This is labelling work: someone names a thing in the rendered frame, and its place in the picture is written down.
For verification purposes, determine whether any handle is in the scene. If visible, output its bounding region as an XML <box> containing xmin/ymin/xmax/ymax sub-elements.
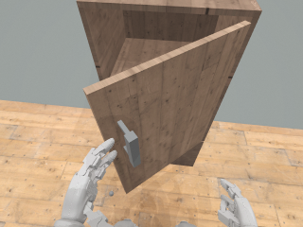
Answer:
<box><xmin>117</xmin><ymin>120</ymin><xmax>141</xmax><ymax>167</ymax></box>

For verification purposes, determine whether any right robot hand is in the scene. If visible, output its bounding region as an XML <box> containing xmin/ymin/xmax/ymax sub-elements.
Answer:
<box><xmin>218</xmin><ymin>179</ymin><xmax>258</xmax><ymax>227</ymax></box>

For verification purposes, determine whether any left robot hand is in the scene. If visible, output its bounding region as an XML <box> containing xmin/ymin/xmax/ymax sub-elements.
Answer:
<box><xmin>61</xmin><ymin>138</ymin><xmax>117</xmax><ymax>227</ymax></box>

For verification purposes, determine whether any cupboard door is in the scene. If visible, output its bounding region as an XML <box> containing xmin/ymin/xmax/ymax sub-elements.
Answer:
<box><xmin>83</xmin><ymin>21</ymin><xmax>251</xmax><ymax>194</ymax></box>

